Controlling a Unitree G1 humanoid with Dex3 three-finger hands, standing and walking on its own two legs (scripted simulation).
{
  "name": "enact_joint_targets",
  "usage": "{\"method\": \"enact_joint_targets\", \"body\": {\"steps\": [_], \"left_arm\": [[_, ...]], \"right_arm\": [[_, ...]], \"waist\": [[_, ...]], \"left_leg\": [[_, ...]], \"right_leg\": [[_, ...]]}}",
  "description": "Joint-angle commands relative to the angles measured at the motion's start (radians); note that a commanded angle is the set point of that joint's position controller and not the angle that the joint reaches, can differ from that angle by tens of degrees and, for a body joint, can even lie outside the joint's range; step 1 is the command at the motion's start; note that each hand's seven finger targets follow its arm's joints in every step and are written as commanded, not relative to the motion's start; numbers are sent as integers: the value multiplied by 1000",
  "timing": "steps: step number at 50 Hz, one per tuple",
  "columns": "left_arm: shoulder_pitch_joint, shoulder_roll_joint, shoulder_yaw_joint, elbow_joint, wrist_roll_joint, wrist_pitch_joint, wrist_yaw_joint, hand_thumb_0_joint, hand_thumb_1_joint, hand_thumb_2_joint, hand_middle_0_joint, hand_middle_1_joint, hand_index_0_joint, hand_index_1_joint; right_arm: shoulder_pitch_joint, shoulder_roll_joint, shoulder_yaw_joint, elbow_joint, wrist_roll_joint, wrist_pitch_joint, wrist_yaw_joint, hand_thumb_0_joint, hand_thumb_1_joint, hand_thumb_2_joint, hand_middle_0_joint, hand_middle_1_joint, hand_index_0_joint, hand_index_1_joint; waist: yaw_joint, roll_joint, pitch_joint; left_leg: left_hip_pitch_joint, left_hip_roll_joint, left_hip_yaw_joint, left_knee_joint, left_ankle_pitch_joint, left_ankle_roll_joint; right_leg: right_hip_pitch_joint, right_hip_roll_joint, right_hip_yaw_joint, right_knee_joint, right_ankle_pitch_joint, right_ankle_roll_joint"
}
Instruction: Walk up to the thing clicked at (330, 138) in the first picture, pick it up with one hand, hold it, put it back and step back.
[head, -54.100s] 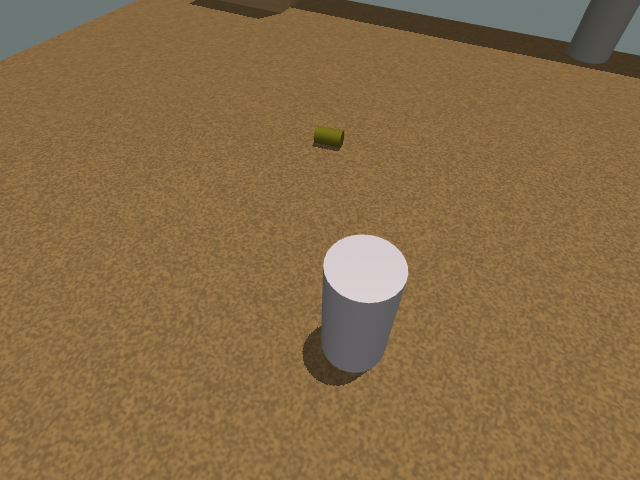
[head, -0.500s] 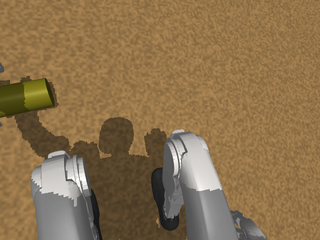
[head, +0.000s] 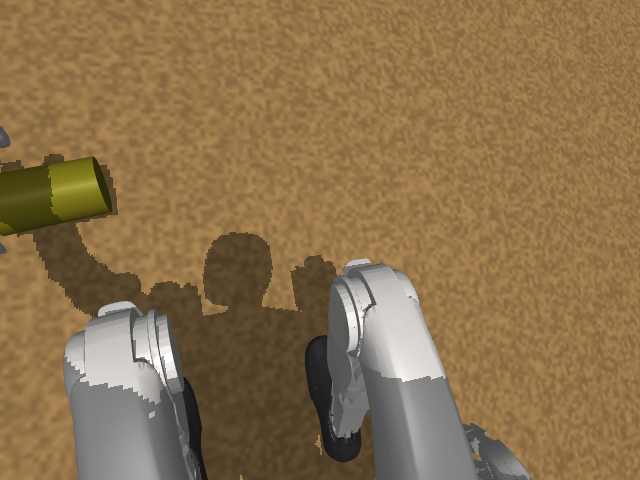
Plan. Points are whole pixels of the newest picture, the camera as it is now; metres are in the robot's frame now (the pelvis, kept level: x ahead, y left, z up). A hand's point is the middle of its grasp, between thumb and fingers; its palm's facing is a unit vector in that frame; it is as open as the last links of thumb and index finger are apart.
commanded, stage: approach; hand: left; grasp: from above
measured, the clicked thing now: (50, 195) +0.50 +0.30 -0.29
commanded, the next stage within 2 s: rest palm in 0.66 s
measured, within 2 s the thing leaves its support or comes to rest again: neither
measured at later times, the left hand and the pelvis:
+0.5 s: hand (47, 159) +0.51 +0.26 -0.18, palm faces -0.41 -0.08 -0.91, open 14.1 cm; pelvis +0.00 +0.00 -0.01, yaw -1 degrees
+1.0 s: hand (26, 190) +0.48 +0.29 -0.20, palm faces -0.45 -0.10 -0.89, open 14.3 cm; pelvis +0.00 +0.00 -0.01, yaw -1 degrees
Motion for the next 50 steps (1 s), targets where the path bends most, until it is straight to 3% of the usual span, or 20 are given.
{"method": "enact_joint_targets", "body": {"steps": [1,4,9,13,18,20,25,29,31,32,33,35,36,38,39,40,41,42,45,50], "left_arm": [[-330,210,-7,-165,-4,3,40,0,-566,1037,-78,-1034,-67,-1044],[-388,140,-52,-152,-9,6,50,0,-555,1008,-69,-1053,-69,-1052],[-525,119,-83,-76,5,20,86,0,-546,1022,-77,-1052,-75,-1053],[-534,161,-68,31,43,64,124,0,-558,1027,-79,-1050,-74,-1055],[-491,248,-2,43,46,130,157,0,-581,1039,-84,-1001,-66,-1019],[-464,251,5,53,42,158,147,0,-574,1041,-85,-994,-67,-1012],[-362,321,44,2,-35,182,106,0,-571,1050,-79,-1014,-64,-1028],[-302,332,50,1,-68,152,20,0,-559,1003,-69,-1036,-68,-1036],[-317,295,22,-37,-81,114,-25,0,-573,1020,-64,-1039,-59,-1043],[-315,339,69,-42,-81,94,-31,0,-557,1004,-64,-1057,-66,-1054],[-323,323,62,-82,-71,73,-44,0,-564,1013,-64,-1052,-63,-1052],[-376,218,-2,-174,-69,21,-57,0,-561,1052,-73,-1068,-67,-1073],[-391,241,5,-212,-56,-1,-51,0,-550,1049,-73,-1083,-70,-1084],[-451,168,-67,-302,-47,-38,-41,0,-572,1000,-61,-1030,-61,-1029],[-449,175,-73,-295,-38,-44,-26,0,-563,994,-61,-1032,-63,-1028],[-434,216,-46,-293,-28,-46,-5,0,-599,1031,-60,-984,-38,-1005],[-397,203,-44,-256,-17,-39,16,0,-605,1040,-60,-977,-35,-1001],[-398,157,-68,-203,-8,-32,31,0,-598,1046,-62,-969,-36,-995],[-400,156,-59,-38,28,-3,95,0,-592,1066,-68,-951,-36,-982],[-385,209,-23,104,65,46,164,0,-545,1023,-76,-962,-57,-979]], "right_arm": [[221,-249,-90,0,6,-5,-16,0,-897,-895,200,300,200,300],[234,-247,-85,8,1,-9,-17,0,-897,-895,200,300,200,300],[251,-257,-67,17,-12,-18,-30,0,-894,-893,200,300,200,300],[245,-266,-41,5,-23,-23,-28,0,-896,-894,200,300,200,300],[221,-276,-17,-36,-22,-22,-25,0,-893,-894,200,300,200,300],[224,-281,-12,-56,-15,-22,-20,0,-891,-893,201,300,200,300],[214,-270,-10,-64,7,-15,-16,0,-891,-892,201,300,200,300],[208,-269,-22,-74,6,-16,-13,0,-891,-891,201,300,200,300],[211,-267,-22,-66,0,-14,-15,0,-890,-892,201,300,200,300],[233,-290,-31,-54,-9,-12,-19,0,-891,-892,201,300,200,300],[244,-286,-37,-54,-11,-11,-18,0,-890,-892,201,300,200,300],[257,-284,-46,-40,-14,-12,-17,0,-893,-893,200,300,200,300],[265,-278,-54,-22,-16,-8,-19,0,-893,-893,200,300,200,300],[269,-262,-57,-12,-15,-8,-15,0,-894,-895,200,300,200,300],[250,-258,-55,-15,-16,-10,-14,0,-894,-895,200,300,200,300],[250,-283,-75,-9,-14,-7,-17,0,-894,-900,200,300,200,300],[251,-287,-75,-10,-13,-6,-16,0,-895,-901,200,300,200,300],[246,-278,-71,-6,-15,-5,-14,0,-891,-900,200,300,200,300],[242,-275,-53,0,-23,-6,-10,0,-887,-898,200,300,200,300],[221,-285,-26,-14,-36,-19,-2,0,-883,-895,200,300,200,300]], "waist": [[-18,338,-686],[-60,329,-658],[-114,325,-635],[-108,372,-626],[-63,443,-683],[-75,408,-694],[-26,303,-738],[-55,201,-635],[-68,194,-611],[-82,186,-599],[-80,207,-604],[-97,279,-638],[-95,318,-669],[-101,384,-697],[-93,396,-684],[-75,418,-691],[-67,432,-665],[-74,431,-655],[-103,392,-569],[-86,384,-555]], "left_leg": [[563,-26,81,-254,175,9],[550,-23,80,-245,178,9],[529,-23,68,-245,144,10],[549,-23,66,-247,164,4],[557,-26,79,-260,206,4],[546,-26,83,-246,225,12],[440,-22,110,-198,241,37],[322,-22,99,-188,151,47],[310,-21,90,-177,127,44],[310,-24,82,-175,118,41],[349,-23,79,-177,133,32],[431,-21,67,-179,145,15],[468,-18,58,-184,140,8],[557,-17,51,-200,140,-6],[559,-16,49,-202,126,-9],[579,-16,48,-211,135,-12],[591,-19,47,-219,164,-19],[595,-17,48,-218,173,-19],[550,-18,38,-229,187,-13],[541,-23,43,-223,242,-6]], "right_leg": [[296,40,-75,-233,215,-65],[293,43,-78,-244,228,-63],[264,46,-87,-248,199,-61],[247,46,-93,-217,218,-68],[290,43,-85,-198,253,-71],[310,45,-82,-197,270,-67],[447,57,-50,-219,305,-45],[469,61,-32,-239,203,-40],[456,60,-31,-246,164,-43],[451,56,-45,-246,153,-45],[442,53,-53,-239,164,-50],[386,54,-80,-233,178,-59],[375,56,-86,-224,174,-60],[324,52,-102,-212,182,-64],[298,53,-106,-203,171,-66],[284,50,-107,-197,179,-68],[267,45,-110,-186,200,-73],[244,47,-114,-176,209,-73],[206,47,-125,-169,228,-68],[222,44,-118,-152,276,-66]]}}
